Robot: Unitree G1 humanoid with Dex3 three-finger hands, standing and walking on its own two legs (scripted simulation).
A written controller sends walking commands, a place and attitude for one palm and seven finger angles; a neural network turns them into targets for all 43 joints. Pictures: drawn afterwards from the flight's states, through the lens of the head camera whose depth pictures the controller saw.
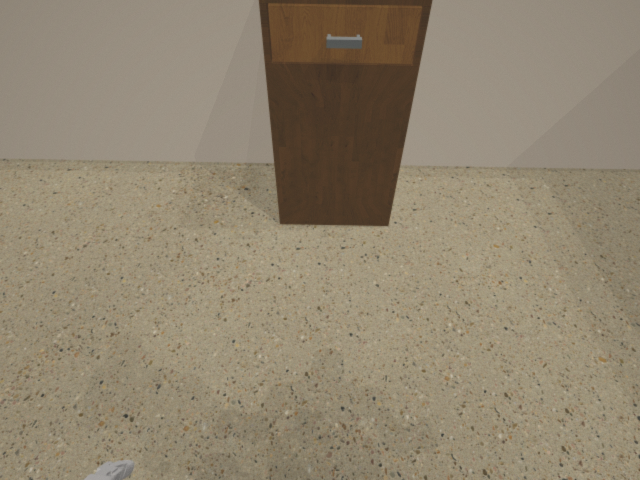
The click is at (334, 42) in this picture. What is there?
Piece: drawer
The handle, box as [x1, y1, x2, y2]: [326, 34, 361, 48]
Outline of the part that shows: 326,47 361,48 361,37 359,35 355,37 331,37 330,34 328,34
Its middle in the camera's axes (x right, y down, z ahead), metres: +0.07 -0.59 +1.15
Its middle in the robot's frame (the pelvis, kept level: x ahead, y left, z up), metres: +1.26 +0.00 +0.04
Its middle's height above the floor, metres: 0.81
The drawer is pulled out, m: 0.00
